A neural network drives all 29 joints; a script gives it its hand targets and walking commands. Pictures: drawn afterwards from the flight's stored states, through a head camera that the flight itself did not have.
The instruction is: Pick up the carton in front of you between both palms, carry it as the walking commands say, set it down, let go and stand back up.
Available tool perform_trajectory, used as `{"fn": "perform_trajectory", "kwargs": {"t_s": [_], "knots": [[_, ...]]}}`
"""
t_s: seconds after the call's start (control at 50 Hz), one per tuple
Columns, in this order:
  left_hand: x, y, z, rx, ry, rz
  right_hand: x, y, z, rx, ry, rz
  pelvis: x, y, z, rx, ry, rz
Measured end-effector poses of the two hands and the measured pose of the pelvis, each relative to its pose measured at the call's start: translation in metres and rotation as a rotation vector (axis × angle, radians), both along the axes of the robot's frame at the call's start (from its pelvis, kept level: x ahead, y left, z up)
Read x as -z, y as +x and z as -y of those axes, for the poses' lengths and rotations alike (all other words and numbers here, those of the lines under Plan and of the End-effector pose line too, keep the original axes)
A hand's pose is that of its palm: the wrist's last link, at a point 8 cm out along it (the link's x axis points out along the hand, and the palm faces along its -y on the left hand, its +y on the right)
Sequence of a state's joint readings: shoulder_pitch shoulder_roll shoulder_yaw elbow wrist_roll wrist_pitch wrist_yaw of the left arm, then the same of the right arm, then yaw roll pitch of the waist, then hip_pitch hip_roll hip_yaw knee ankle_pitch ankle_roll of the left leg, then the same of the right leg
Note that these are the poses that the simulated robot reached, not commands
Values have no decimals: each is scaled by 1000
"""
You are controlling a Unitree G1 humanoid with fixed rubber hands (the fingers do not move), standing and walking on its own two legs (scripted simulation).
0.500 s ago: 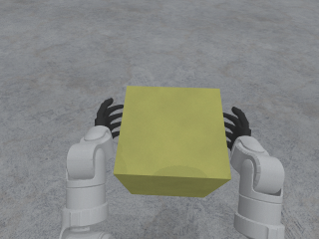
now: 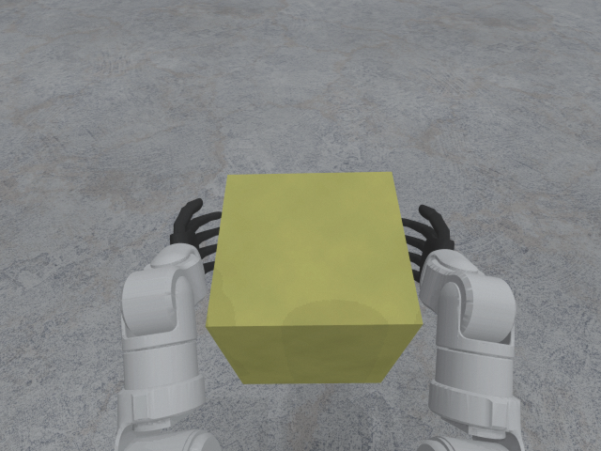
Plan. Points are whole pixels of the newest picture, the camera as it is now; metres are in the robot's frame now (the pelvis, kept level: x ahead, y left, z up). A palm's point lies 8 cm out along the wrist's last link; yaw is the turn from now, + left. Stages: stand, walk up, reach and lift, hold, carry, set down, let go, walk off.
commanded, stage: carry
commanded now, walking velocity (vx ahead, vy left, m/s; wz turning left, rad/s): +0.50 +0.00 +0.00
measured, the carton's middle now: (310, 287) +0.35 +0.00 +0.03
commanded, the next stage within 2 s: none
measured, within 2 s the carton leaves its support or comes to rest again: neither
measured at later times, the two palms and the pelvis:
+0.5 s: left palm (209, 132) +0.62 +0.17 +0.10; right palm (383, 133) +0.61 -0.13 +0.11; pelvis +0.33 +0.02 +0.01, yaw -2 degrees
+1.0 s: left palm (250, 61) +0.89 +0.12 +0.10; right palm (384, 65) +0.89 -0.18 +0.09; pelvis +0.66 -0.03 +0.00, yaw +0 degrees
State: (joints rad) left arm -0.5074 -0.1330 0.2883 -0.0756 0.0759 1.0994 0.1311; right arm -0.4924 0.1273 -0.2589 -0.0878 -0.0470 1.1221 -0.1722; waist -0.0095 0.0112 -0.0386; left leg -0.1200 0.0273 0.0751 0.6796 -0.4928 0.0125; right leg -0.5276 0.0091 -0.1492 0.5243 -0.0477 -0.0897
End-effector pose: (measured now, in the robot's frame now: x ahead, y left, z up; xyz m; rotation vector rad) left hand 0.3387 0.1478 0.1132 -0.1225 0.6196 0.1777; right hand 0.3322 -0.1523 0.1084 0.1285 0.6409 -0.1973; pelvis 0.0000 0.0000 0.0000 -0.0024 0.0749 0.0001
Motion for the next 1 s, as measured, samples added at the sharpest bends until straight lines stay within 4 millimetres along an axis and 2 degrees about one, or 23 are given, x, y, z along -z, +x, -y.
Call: {"fn": "perform_trajectory", "kwargs": {"t_s": [0.06, 0.14, 0.22, 0.32, 0.4, 0.48, 0.58, 0.66, 0.76, 0.84, 0.92, 1.0], "knots": [[19, 27, 5, -17, 20, -57, 20, 35, 5, -26, 10, -51, -4, 34, 7, -4, 0, 2], [32, 56, 4, -51, 12, -111, 30, 73, 4, -32, 29, -102, -19, 78, 14, -10, 17, -10], [26, 96, 1, -62, 12, -86, 25, 116, 1, -44, 32, -78, -29, 124, 16, -8, 31, -18], [12, 158, -2, -41, 25, -29, 12, 173, -3, -48, 7, -19, -32, 192, 8, 0, 33, -13], [5, 213, -9, -9, 30, 21, 4, 221, -9, -38, -17, 31, -23, 254, -4, 5, 24, -5], [8, 267, -18, 27, 18, 61, 1, 267, -19, -21, -47, 69, -7, 318, -20, 30, 28, 15], [5, 305, -20, 75, 29, -23, -2, 294, -21, 6, -61, -17, -23, 376, -31, 51, 3, 12], [-9, 336, -19, 96, 27, -22, -17, 319, -20, 22, -69, -18, -34, 421, -32, 45, -18, 10], [-23, 385, -17, 79, 23, 15, -34, 374, -18, 7, -73, 20, -37, 483, -24, 34, -25, 13], [-23, 432, -9, 55, 27, 24, -33, 428, -10, -18, -71, 30, -31, 537, -11, 30, -18, 21], [-12, 489, 8, 41, 44, 14, -16, 489, 8, -33, -54, 23, -16, 598, 8, 20, -4, 30], [9, 550, 29, 33, 79, -22, 14, 554, 28, -45, -22, -11, 1, 656, 29, 4, -19, 38]]}}
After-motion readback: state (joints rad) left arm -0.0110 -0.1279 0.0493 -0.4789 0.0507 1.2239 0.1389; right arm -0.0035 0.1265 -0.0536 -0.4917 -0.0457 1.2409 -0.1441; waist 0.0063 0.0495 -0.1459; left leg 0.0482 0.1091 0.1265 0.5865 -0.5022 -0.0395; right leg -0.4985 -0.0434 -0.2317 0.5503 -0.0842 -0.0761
